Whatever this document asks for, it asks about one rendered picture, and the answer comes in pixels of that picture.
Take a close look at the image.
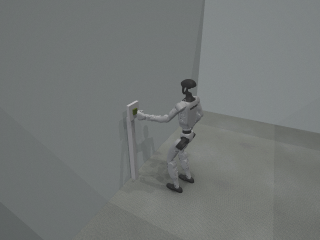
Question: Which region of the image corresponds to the robot right forearm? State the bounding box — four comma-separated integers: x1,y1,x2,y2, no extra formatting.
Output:
192,117,202,127

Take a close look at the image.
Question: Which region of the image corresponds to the left robot hand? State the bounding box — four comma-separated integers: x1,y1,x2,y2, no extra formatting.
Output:
137,110,145,121

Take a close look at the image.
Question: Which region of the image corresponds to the right robot upper arm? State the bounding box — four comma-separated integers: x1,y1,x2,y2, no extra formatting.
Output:
193,96,204,118

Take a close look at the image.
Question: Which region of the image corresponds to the left robot upper arm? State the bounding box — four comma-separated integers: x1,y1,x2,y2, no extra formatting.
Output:
164,102,187,123

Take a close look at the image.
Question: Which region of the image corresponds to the robot left forearm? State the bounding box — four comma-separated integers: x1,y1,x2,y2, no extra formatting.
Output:
143,114,168,123

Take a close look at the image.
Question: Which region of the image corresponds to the humanoid robot torso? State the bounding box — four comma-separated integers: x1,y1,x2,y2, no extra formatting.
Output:
178,95,198,145

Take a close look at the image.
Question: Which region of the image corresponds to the robot left shin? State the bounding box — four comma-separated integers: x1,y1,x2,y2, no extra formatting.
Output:
166,162,179,188

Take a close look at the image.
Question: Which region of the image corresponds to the panel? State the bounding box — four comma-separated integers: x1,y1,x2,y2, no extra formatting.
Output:
126,100,139,180

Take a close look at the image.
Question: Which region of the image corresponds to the button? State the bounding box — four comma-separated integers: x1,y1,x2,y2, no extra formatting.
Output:
132,108,138,115

